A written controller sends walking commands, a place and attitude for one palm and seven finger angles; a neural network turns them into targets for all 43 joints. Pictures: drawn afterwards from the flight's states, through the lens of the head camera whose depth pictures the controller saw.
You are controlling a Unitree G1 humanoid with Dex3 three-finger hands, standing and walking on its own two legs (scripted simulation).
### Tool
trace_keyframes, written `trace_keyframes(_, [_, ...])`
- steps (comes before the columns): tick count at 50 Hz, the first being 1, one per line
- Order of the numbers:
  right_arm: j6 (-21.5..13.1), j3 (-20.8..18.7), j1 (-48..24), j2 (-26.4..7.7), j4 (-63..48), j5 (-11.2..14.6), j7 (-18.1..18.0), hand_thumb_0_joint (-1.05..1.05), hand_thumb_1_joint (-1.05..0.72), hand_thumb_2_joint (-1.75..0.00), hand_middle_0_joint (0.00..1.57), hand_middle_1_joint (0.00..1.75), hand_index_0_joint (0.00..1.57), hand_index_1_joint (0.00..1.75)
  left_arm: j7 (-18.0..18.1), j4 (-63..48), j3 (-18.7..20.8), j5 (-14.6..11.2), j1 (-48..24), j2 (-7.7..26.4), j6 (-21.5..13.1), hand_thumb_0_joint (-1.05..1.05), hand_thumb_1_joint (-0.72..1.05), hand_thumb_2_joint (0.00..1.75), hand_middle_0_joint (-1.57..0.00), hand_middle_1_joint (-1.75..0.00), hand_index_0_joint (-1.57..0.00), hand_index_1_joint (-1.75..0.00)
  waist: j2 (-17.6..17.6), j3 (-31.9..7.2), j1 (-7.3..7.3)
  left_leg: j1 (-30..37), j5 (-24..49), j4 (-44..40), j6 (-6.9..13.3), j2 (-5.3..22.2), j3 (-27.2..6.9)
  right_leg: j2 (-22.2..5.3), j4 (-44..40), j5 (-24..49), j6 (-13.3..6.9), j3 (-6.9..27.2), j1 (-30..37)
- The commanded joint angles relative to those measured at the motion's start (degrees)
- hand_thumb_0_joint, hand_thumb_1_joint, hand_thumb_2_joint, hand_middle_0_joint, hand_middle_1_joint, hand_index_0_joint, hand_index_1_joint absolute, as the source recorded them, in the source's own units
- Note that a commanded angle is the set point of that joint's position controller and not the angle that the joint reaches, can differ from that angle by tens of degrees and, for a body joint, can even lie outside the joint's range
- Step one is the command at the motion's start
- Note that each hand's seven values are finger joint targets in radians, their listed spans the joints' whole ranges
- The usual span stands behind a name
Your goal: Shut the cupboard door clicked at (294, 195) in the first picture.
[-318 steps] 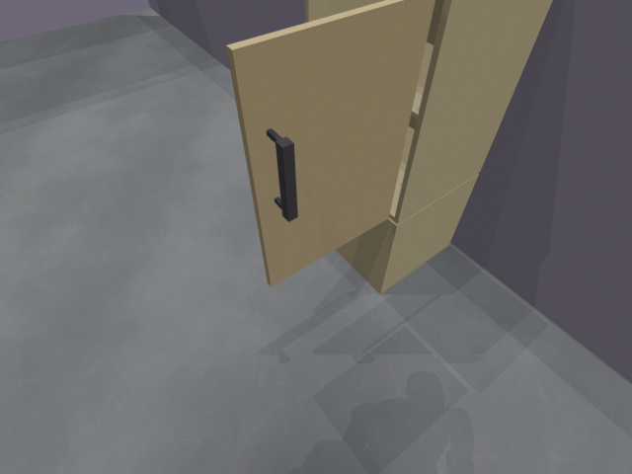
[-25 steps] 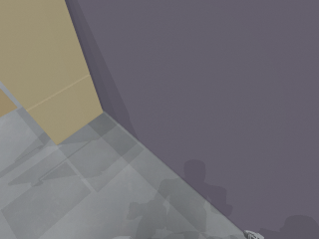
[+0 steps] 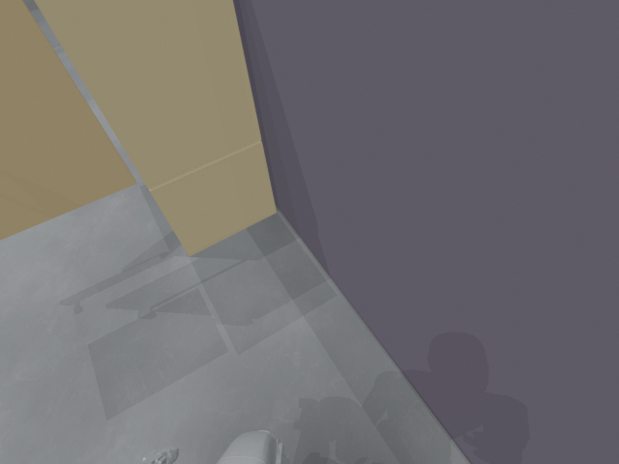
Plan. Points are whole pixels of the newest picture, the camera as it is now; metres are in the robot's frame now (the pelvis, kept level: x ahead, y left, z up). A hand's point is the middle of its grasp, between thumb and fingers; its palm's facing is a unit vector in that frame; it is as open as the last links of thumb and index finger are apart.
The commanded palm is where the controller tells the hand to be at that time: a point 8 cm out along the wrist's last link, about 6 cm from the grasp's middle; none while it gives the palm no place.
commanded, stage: turn to face it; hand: left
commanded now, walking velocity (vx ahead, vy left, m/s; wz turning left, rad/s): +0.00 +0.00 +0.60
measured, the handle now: out of the picture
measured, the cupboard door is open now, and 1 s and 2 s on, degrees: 89 89 89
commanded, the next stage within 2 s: take the last steps up to it in 0.82 s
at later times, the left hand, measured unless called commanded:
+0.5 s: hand out of the picture +0.06 +0.24 -0.16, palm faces +0.30 -0.92 -0.27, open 7.4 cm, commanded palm none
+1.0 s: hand out of the picture -0.04 +0.16 -0.18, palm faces +0.54 -0.81 -0.22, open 7.3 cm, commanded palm none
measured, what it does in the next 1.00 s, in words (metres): steps on the spot, turning left: left foot, then right foot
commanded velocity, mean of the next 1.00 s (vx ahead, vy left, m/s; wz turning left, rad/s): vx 0.03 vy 0.02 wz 0.42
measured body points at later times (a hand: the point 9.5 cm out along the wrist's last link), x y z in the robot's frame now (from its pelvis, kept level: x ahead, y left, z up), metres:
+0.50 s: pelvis +0.02 +0.00 +0.00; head +0.07 +0.02 +0.44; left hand +0.04 +0.29 -0.14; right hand +0.17 -0.22 -0.14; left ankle +0.00 +0.12 -0.74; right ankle +0.05 -0.15 -0.69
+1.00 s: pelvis +0.04 -0.02 -0.01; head +0.07 +0.01 +0.44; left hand -0.06 +0.20 -0.17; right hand +0.26 -0.19 -0.15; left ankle -0.02 +0.07 -0.74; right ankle +0.07 -0.14 -0.74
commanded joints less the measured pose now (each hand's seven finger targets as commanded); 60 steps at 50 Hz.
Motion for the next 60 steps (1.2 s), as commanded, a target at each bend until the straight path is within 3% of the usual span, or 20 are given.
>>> trace_keyframes(1, [-2.28, 0.56, -5.34, -1.20, -5.92, 0.19, 0.19, 0.00, -0.90, -0.90, 0.20, 0.30, 0.20, 0.30, 1.01, -2.95, 3.71, 0.41, 4.67, 12.42, -1.25, 0.00, 0.90, 0.90, -0.20, -0.30, -0.20, -0.30, -11.25, -8.57, 3.87, -1.30, 0.08, -13.09, -0.81, 1.06, 3.60, -12.98, -6.14, 40.43, -4.86, 4.23, 13.80])
trace_keyframes(5, [-2.67, 0.82, -6.00, -1.02, -6.40, 0.36, 0.22, 0.00, -0.90, -0.90, 0.20, 0.30, 0.20, 0.30, 0.79, -1.67, 4.54, 0.69, 5.93, 14.17, -1.05, 0.00, 0.90, 0.90, -0.20, -0.30, -0.20, -0.30, -12.87, -7.55, 4.42, 3.98, 0.55, -22.54, 0.48, 0.41, 5.75, -15.32, -4.06, 41.35, -5.07, 3.34, 12.26])
trace_keyframes(8, [-3.08, 0.27, -0.84, -2.81, -5.55, 0.05, 0.05, 0.00, -0.90, -0.90, 0.20, 0.30, 0.20, 0.30, 0.39, -1.89, 4.75, 0.13, 3.52, 14.42, -0.81, 0.00, 0.90, 0.90, -0.20, -0.30, -0.20, -0.30, -11.09, -9.31, 1.03, 14.59, 10.37, -34.20, 1.71, -0.28, 6.64, -14.43, 2.70, 35.32, -1.73, -0.64, 6.99])
trace_keyframes(9, [-3.51, -0.45, 2.94, -5.62, -4.58, -0.24, -0.08, 0.00, -0.90, -0.90, 0.20, 0.30, 0.20, 0.30, 0.14, -2.47, 4.61, -0.32, 2.64, 13.52, -0.64, 0.00, 0.90, 0.90, -0.20, -0.30, -0.20, -0.30, -4.71, -11.49, -1.38, 23.75, 19.77, -39.34, 3.34, 2.39, 3.26, -13.04, 11.04, 29.37, 0.77, -2.48, 0.34])
trace_keyframes(10, [-4.08, -2.11, 7.07, -12.23, -4.06, -0.77, -0.53, 0.00, -0.90, -0.90, 0.20, 0.30, 0.20, 0.30, -0.37, -4.56, 3.81, -0.81, 1.93, 9.64, -0.32, 0.00, 0.90, 0.90, -0.20, -0.30, -0.20, -0.30, 13.60, -14.09, -3.66, 33.57, 39.58, -41.51, 11.14, 18.03, -18.52, -4.20, 25.13, -4.25, 5.26, -4.23, -15.73])
trace_keyframes(11, [-3.49, -2.79, 10.38, -15.20, -2.94, -0.40, -1.20, 0.00, -0.90, -0.90, 0.20, 0.30, 0.20, 0.30, -0.04, -6.49, 2.73, -0.45, -2.62, 8.51, 0.33, 0.00, 0.90, 0.90, -0.20, -0.30, -0.20, -0.30, 15.31, -14.03, -5.03, 32.42, 53.43, -42.36, 17.57, 24.35, -24.64, -0.96, 33.34, -20.89, 5.31, 2.24, -21.07])
trace_keyframes(12, [-3.34, -2.28, 10.24, -14.11, -2.75, -0.42, -1.45, 0.00, -0.90, -0.90, 0.20, 0.30, 0.20, 0.30, 0.16, -7.29, 2.74, -0.17, -4.85, 9.41, 0.77, 0.00, 0.90, 0.90, -0.20, -0.30, -0.20, -0.30, 8.23, -11.95, -4.46, 29.01, 48.10, -41.86, 18.29, 24.34, -21.16, -2.36, 35.55, -18.89, 4.54, 5.96, -20.88])
trace_keyframes(16, [-4.17, -0.79, 1.50, -9.44, -5.13, -0.56, -2.67, 0.00, -0.90, -0.90, 0.20, 0.30, 0.20, 0.30, -0.42, -3.16, 3.49, 0.03, -2.26, 9.21, 1.67, 0.00, 0.90, 0.90, -0.20, -0.30, -0.20, -0.30, 8.39, -8.08, 0.27, 20.34, 35.71, -44.63, 12.73, 14.13, -14.04, -1.02, 36.36, -6.17, 5.25, 8.31, -19.05])
trace_keyframes(24, [-3.78, -1.10, 2.06, -9.54, -4.54, -0.93, -2.20, 0.00, -0.90, -0.90, 0.20, 0.30, 0.20, 0.30, -0.59, -3.89, 2.71, -0.22, -3.69, 7.59, 1.39, 0.00, 0.90, 0.90, -0.20, -0.30, -0.20, -0.30, 8.30, -7.71, 0.27, 16.83, 28.64, -43.87, 12.61, 11.77, -15.54, 2.86, 17.19, -7.05, 5.32, 5.85, -10.52])
trace_keyframes(28, [-3.46, -1.23, -0.91, -8.45, -5.37, -0.29, -2.05, 0.00, -0.90, -0.90, 0.20, 0.30, 0.20, 0.30, -0.29, -2.20, 3.09, -0.50, 3.46, 8.49, -0.01, 0.00, 0.90, 0.90, -0.20, -0.30, -0.20, -0.30, 6.61, -9.87, 3.86, 10.01, 28.01, -36.49, 8.94, 8.09, -15.24, 4.37, -4.27, 5.47, 4.54, 4.69, 5.59])
trace_keyframes(30, [-3.58, -0.36, -0.60, -1.92, -7.29, 0.50, -1.66, 0.00, -0.90, -0.90, 0.20, 0.30, 0.20, 0.30, 0.61, -1.53, 4.80, 0.76, 6.43, 17.32, -1.13, 0.00, 0.90, 0.90, -0.20, -0.30, -0.20, -0.30, -20.09, -9.48, 5.31, -6.13, -6.38, -14.34, 1.22, -4.98, -1.92, -19.06, -14.45, 17.42, -4.23, 28.33, 15.27])
trace_keyframes(31, [-3.15, -0.75, -1.42, -4.69, -7.13, 0.14, -1.55, 0.00, -0.90, -0.90, 0.20, 0.30, 0.20, 0.30, 0.79, -1.63, 4.21, 0.39, 6.54, 16.81, -1.12, 0.00, 0.90, 0.90, -0.20, -0.30, -0.20, -0.30, -17.35, -9.05, 5.54, -4.01, -10.69, -2.38, 1.89, -2.02, -4.94, -22.93, -14.41, 21.13, -8.69, 28.10, 7.10])
trace_keyframes(35, [-1.96, -0.39, 0.59, -3.06, -3.82, -0.18, -0.88, 0.00, -0.90, -0.90, 0.20, 0.30, 0.20, 0.30, 0.88, -3.13, 2.63, 0.04, -0.89, 10.16, -1.20, 0.00, 0.90, 0.90, -0.20, -0.30, -0.20, -0.30, -14.10, -5.18, 1.12, -3.67, 0.32, 5.28, 0.45, 0.80, -3.04, -12.37, -11.37, 28.17, -6.26, 12.15, 4.17])
trace_keyframes(43, [-2.87, 1.34, -3.86, 0.39, -3.03, 0.34, -0.85, 0.00, -0.90, -0.90, 0.20, 0.30, 0.20, 0.30, 0.83, 0.87, 3.74, 0.85, 6.81, 11.91, -1.55, 0.00, 0.90, 0.90, -0.20, -0.30, -0.20, -0.30, -12.41, -6.78, 4.55, 4.18, -1.49, -19.87, 0.50, -0.20, 3.18, -13.23, -7.15, 40.01, -6.84, 7.75, 10.94])
trace_keyframes(47, [-4.02, 1.66, 1.79, -0.57, -0.73, 0.15, -1.18, 0.00, -0.90, -0.90, 0.20, 0.30, 0.20, 0.30, 0.49, 2.27, 3.71, 0.00, 4.59, 11.83, -1.37, 0.00, 0.90, 0.90, -0.20, -0.30, -0.20, -0.30, -10.63, -8.82, 1.21, 17.71, 12.96, -38.79, 1.85, -0.52, 4.06, -11.21, -1.07, 32.12, -2.61, 4.83, 6.05])
trace_keyframes(48, [-4.63, 1.11, 3.93, -3.46, -0.26, -0.23, -1.35, 0.00, -0.90, -0.90, 0.20, 0.30, 0.20, 0.30, 0.21, 1.68, 3.47, -0.59, 4.04, 10.66, -1.18, 0.00, 0.90, 0.90, -0.20, -0.30, -0.20, -0.30, -3.43, -10.35, 0.07, 25.12, 18.33, -42.77, 3.45, 2.98, 0.96, -9.26, 3.87, 23.48, -0.17, 2.60, 0.23])
trace_keyframes(49, [-5.01, 0.00, 6.81, -8.75, -0.05, -0.94, -1.60, 0.00, -0.90, -0.90, 0.20, 0.30, 0.20, 0.30, -0.26, 0.36, 2.96, -0.85, 4.03, 7.73, -0.84, 0.00, 0.90, 0.90, -0.20, -0.30, -0.20, -0.30, 11.98, -11.84, -1.35, 31.64, 25.81, -44.17, 9.67, 15.15, -15.69, -1.93, 14.39, -1.60, 3.15, -1.76, -11.87])
trace_keyframes(50, [-4.17, -0.70, 9.43, -11.70, 0.62, -1.15, -2.04, 0.00, -0.90, -0.90, 0.20, 0.30, 0.20, 0.30, -0.32, -1.27, 2.18, -0.29, 0.22, 6.39, -0.32, 0.00, 0.90, 0.90, -0.20, -0.30, -0.20, -0.30, 16.55, -10.09, -2.95, 29.77, 25.48, -47.60, 16.37, 21.78, -22.67, 1.14, 24.44, -19.91, 3.12, 0.60, -18.06])
trace_keyframes(51, [-3.87, -0.50, 9.50, -11.28, 0.62, -1.29, -2.18, 0.00, -0.90, -0.90, 0.20, 0.30, 0.20, 0.30, -0.58, -2.33, 2.59, 0.17, -2.03, 7.57, -0.05, 0.00, 0.90, 0.90, -0.20, -0.30, -0.20, -0.30, 11.10, -7.14, -3.11, 25.71, 11.40, -49.54, 18.64, 22.43, -22.16, 0.29, 29.93, -18.63, 2.06, 4.21, -20.17])
trace_keyframes(60, [-6.86, 1.16, 8.60, -5.78, 0.82, -0.65, -2.67, 0.00, -0.90, -0.90, 0.20, 0.30, 0.20, 0.30, -2.52, 1.05, 2.25, 0.33, -2.63, 5.46, -0.74, 0.00, 0.90, 0.90, -0.20, -0.30, -0.20, -0.30, 6.22, -3.46, 0.84, 21.12, 14.09, -51.70, 14.61, 11.59, -11.13, 0.25, 21.80, -3.65, 2.44, 3.59, -17.67])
